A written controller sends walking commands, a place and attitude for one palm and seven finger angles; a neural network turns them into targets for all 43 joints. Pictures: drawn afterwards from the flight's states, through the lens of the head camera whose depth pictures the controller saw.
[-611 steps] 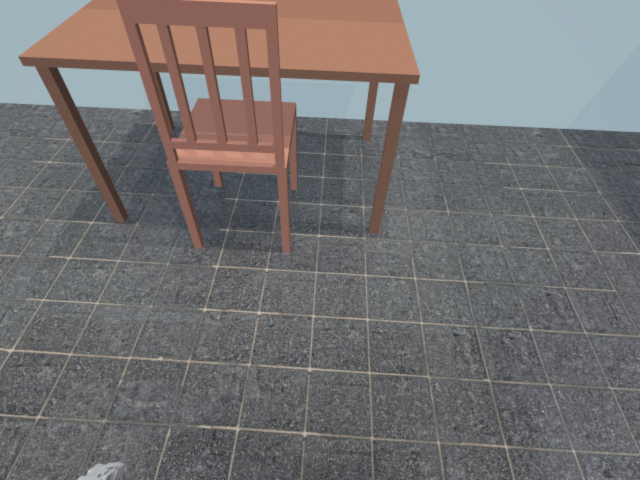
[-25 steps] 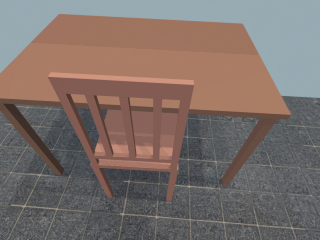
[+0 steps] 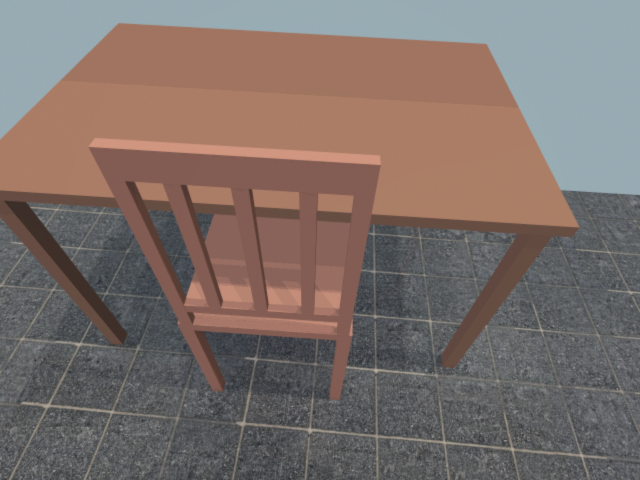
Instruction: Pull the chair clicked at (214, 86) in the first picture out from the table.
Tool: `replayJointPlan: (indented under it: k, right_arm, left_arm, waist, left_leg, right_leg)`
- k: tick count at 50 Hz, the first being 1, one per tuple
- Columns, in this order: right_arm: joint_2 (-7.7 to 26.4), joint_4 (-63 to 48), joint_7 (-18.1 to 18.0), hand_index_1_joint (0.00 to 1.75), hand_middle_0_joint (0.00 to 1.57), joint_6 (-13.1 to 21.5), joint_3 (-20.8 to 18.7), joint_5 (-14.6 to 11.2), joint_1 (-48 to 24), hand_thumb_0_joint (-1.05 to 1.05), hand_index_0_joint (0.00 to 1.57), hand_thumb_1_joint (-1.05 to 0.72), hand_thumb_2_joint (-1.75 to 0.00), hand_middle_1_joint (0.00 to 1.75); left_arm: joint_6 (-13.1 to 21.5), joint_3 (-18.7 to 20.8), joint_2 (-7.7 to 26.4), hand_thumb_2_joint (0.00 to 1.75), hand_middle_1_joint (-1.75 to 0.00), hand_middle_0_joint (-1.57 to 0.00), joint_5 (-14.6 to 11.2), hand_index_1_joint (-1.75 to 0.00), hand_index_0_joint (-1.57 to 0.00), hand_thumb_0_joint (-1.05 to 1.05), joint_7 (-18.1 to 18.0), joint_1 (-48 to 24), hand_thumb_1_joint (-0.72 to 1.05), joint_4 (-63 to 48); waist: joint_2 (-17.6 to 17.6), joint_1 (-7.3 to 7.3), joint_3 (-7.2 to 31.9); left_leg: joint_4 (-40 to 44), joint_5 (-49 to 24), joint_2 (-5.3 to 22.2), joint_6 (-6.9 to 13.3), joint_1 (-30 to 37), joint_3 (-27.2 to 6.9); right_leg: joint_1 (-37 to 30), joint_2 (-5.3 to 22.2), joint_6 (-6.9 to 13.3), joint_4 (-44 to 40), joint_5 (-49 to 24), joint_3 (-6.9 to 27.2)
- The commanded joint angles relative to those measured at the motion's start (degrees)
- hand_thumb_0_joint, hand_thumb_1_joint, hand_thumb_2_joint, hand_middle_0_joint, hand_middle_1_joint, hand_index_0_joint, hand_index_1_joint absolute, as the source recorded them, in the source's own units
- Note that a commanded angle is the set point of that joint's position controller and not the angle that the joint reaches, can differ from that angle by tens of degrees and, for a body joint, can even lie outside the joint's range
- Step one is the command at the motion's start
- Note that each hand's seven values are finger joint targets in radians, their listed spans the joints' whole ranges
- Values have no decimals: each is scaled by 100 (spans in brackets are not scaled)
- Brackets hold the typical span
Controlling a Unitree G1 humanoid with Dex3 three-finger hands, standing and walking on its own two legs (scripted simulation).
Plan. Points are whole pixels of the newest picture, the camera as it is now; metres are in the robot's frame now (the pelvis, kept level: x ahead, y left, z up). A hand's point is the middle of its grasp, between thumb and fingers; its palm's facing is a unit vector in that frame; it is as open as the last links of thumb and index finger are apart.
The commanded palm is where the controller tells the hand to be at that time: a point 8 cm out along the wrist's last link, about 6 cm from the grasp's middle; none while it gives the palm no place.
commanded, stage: raise the hand toward the chair's back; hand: left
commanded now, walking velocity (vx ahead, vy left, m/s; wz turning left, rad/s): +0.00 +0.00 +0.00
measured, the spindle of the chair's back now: (253, 257) +0.48 +0.15 -0.07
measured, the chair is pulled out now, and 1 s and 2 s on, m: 0.00 0.00 0.00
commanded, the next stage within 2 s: none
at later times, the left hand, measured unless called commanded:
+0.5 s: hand out of the picture +0.12 +0.16 -0.06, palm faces +0.10 -0.99 -0.06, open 10.6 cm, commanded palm +0.12 +0.22 -0.06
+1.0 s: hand (181, 449) +0.17 +0.18 -0.05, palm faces +0.00 -1.00 -0.04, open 14.9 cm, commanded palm +0.14 +0.24 -0.05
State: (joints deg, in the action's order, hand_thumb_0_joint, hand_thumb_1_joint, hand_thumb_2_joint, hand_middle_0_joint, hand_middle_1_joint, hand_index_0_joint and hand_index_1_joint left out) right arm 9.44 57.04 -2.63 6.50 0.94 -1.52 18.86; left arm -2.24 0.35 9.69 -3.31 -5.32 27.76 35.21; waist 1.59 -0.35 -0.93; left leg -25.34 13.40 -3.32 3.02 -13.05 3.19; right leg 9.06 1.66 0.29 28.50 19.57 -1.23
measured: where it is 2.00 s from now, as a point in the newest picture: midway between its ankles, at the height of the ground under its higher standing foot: outside the picture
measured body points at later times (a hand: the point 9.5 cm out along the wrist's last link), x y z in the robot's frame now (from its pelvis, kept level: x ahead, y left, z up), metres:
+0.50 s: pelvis -0.06 -0.05 -0.10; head -0.01 -0.03 +0.34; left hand +0.11 +0.22 -0.05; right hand +0.18 -0.27 -0.15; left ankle +0.00 +0.08 -0.74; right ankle -0.06 -0.12 -0.74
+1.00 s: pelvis -0.06 -0.01 -0.09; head +0.01 +0.00 +0.36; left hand +0.16 +0.24 -0.05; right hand +0.10 -0.27 -0.17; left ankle +0.00 +0.08 -0.74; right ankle -0.06 -0.12 -0.74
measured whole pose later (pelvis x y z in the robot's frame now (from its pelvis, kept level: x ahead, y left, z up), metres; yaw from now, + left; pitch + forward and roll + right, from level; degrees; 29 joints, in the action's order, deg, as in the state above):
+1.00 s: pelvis -0.06 -0.01 -0.09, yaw +0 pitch +16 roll -3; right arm 14.0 33.7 -3.4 11.9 -2.2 -1.6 14.1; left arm 25.9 10.7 13.3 -15.9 15.6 21.0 4.1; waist -1.8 1.7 8.4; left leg -65.7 25.5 1.3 2.1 -55.9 0.1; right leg 48.3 -1.7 1.9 64.1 31.4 -5.1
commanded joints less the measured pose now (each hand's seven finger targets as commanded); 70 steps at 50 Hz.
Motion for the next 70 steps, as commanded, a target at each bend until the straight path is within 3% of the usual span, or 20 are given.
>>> replayJointPlan:
  k: [1, 2, 3, 4, 5, 7, 10, 12, 15, 18, 19, 21, 24, 29, 34, 39, 42, 47, 56, 70]
  right_arm:
    - [1088, -1631, -129, 30, 20, 1182, -311, -117, -563, 0, 20, -90, -90, 30]
    - [1309, -1750, -121, 30, 20, 1204, -396, -16, -581, 0, 20, -90, -90, 30]
    - [1323, -1909, -111, 30, 20, 1187, -413, 101, -591, 0, 20, -90, -90, 30]
    - [1298, -2011, -54, 30, 20, 1166, -472, 130, -629, 0, 20, -90, -90, 30]
    - [1247, -2162, -12, 30, 20, 1143, -540, 174, -762, 0, 20, -90, -90, 30]
    - [1183, -2576, 123, 30, 20, 1150, -613, 190, -1137, 0, 20, -90, -90, 30]
    - [1186, -3099, 302, 30, 20, 1102, -695, 83, -1358, 0, 20, -90, -90, 30]
    - [1160, -3535, 228, 30, 20, 934, -671, 6, -1576, 0, 20, -90, -90, 30]
    - [1053, -3872, 62, 30, 20, 691, -617, -32, -1521, 0, 20, -90, -90, 30]
    - [898, -3716, -61, 30, 20, 643, -576, 27, -1146, 0, 20, -90, -90, 30]
    - [924, -3646, -95, 30, 20, 659, -545, 70, -1038, 0, 20, -90, -90, 30]
    - [914, -3463, -165, 30, 20, 734, -500, 89, -966, 0, 20, -90, -90, 30]
    - [1043, -3259, -220, 30, 20, 861, -408, 23, -999, 0, 20, -90, -90, 30]
    - [1032, -3316, -276, 30, 20, 903, -387, -97, -1139, 0, 20, -90, -90, 30]
    - [876, -3256, -201, 30, 20, 854, -406, -36, -1145, 0, 20, -90, -90, 30]
    - [962, -3207, -145, 30, 20, 845, -458, -27, -1045, 0, 20, -90, -90, 30]
    - [1043, -3257, -128, 30, 20, 898, -474, -35, -929, 0, 20, -90, -90, 30]
    - [1101, -3282, -96, 30, 20, 917, -494, -11, -869, 0, 20, -90, -90, 30]
    - [1189, -3449, -60, 30, 20, 746, -425, 2, -820, 0, 20, -90, -90, 30]
    - [1241, -3527, -55, 30, 20, 656, -305, -9, -765, 0, 20, -90, -90, 30]
  left_arm:
    - [818, -478, -325, 85, -28, -19, -611, -28, -19, 0, -50, -826, 78, -3837]
    - [1104, 31, 194, 84, -28, -19, -573, -28, -19, 0, 53, -978, 76, -3606]
    - [1445, 194, 231, 83, -27, -18, -551, -27, -18, 0, 226, -905, 74, -3287]
    - [1776, 395, 218, 82, -27, -18, -522, -27, -18, 0, 464, -578, 71, -2622]
    - [2196, 522, -1, 81, -27, -18, -639, -27, -18, 0, 784, -19, 69, -2223]
    - [3037, 574, -156, 79, -26, -17, -930, -26, -17, 0, 1559, 672, 64, -2131]
    - [3869, 1418, 735, 76, -25, -17, -1211, -25, -17, 0, 2614, 627, 57, -2366]
    - [3566, 1651, 960, 74, -24, -16, -1371, -24, -16, 0, 2725, 366, 53, -2811]
    - [3187, 1726, 1109, 71, -23, -16, -1469, -23, -16, 0, 2426, -514, 46, -3995]
    - [3471, 1633, 1125, 68, -22, -15, -1321, -22, -15, 0, 2014, -1045, 39, -4977]
    - [3616, 1458, 1151, 67, -22, -15, -1266, -22, -15, 0, 1990, -1429, 36, -5306]
    - [3794, 1164, 1008, 65, -21, -14, -1225, -21, -14, 0, 2098, -1411, 32, -5157]
    - [3651, 1034, 1081, 62, -20, -13, -1326, -20, -13, 0, 2525, -1527, 25, -4368]
    - [2793, 1618, 1368, 57, -18, -12, -1611, -18, -12, 0, 2776, -1023, 13, -3884]
    - [2689, 1879, 1314, 52, -16, -11, -1586, -16, -11, 0, 2342, -842, 1, -4091]
    - [2998, 1611, 1129, 47, -14, -10, -1444, -14, -10, 0, 2221, -872, -10, -3790]
    - [3173, 1493, 1121, 44, -13, -9, -1403, -13, -9, 0, 2221, -909, -17, -4061]
    - [3241, 1458, 1123, 39, -11, -8, -1380, -11, -8, 0, 2064, -845, -29, -4398]
    - [3019, 1358, 1166, 30, -8, -6, -1267, -8, -6, 0, 2041, -1078, -50, -4494]
    - [2746, 1473, 1306, 30, -8, -6, -1283, -8, -6, 0, 2130, -1495, -50, -4397]
  waist:
    - [-492, 340, 258]
    - [29, 454, 296]
    - [618, 510, 272]
    - [805, 423, 335]
    - [1330, 175, 658]
    - [1218, -194, 1060]
    - [-138, -414, 1723]
    - [99, -420, 2031]
    - [-130, -251, 1977]
    - [-746, 9, 2018]
    - [-658, 206, 2073]
    - [-662, 361, 2028]
    - [-542, 453, 1656]
    - [-310, 32, 2224]
    - [-186, -93, 2299]
    - [47, 68, 1793]
    - [-357, 59, 2039]
    - [-538, 63, 2278]
    - [-723, 142, 2144]
    - [-829, 186, 2103]
  left_leg:
    - [-125, -1204, 568, -265, 258, -830]
    - [-568, -587, 447, -184, -229, -796]
    - [-1004, -388, 357, -140, -706, -775]
    - [-1436, -499, 301, -157, -1037, -716]
    - [-1787, -508, 336, -221, -1466, -663]
    - [-2361, -298, 272, -282, -2289, -491]
    - [-3049, -337, 173, -334, -2819, -298]
    - [-3258, 105, 93, -246, -3233, -131]
    - [-3467, 524, 145, -180, -3427, -211]
    - [-3675, 353, 308, -111, -3207, -328]
    - [-3773, 338, 359, -82, -3225, -404]
    - [-3910, 328, 411, -65, -3252, -463]
    - [-4018, 723, 433, -62, -3642, -552]
    - [-3779, 634, 391, -52, -3607, -577]
    - [-3509, 272, 392, -79, -3413, -588]
    - [-3390, 510, 399, -72, -3451, -586]
    - [-3232, 502, 395, -59, -3107, -563]
    - [-3051, 275, 420, -73, -2619, -647]
    - [-2842, 393, 477, -147, -2302, -856]
    - [-2641, 377, 500, -221, -2044, -1029]
  right_leg:
    - [1601, -182, 86, 464, -104, -450]
    - [1790, -201, 88, 250, -387, -490]
    - [2203, -218, 67, 420, -412, -535]
    - [2546, -249, 74, 728, -499, -555]
    - [2801, -302, 86, 1229, -447, -608]
    - [3106, -290, 124, 1927, -502, -452]
    - [3048, -138, 215, 2568, -992, -9]
    - [2824, -67, 81, 2458, -550, 427]
    - [3062, -80, 2, 2289, 183, 733]
    - [3368, -140, 18, 2357, -1, 727]
    - [3549, -197, 4, 2456, -51, 671]
    - [3757, -213, -3, 2479, -96, 635]
    - [4016, -247, 6, 2354, 602, 680]
    - [3230, -137, -69, 2126, 721, 797]
    - [3033, -127, -106, 2269, 34, 551]
    - [3520, -201, -52, 2267, 510, 363]
    - [3630, -261, 47, 2337, 674, 167]
    - [3741, -341, 113, 2527, 323, -174]
    - [3939, -388, 148, 2569, 357, -357]
    - [3900, -408, 153, 2457, 346, -412]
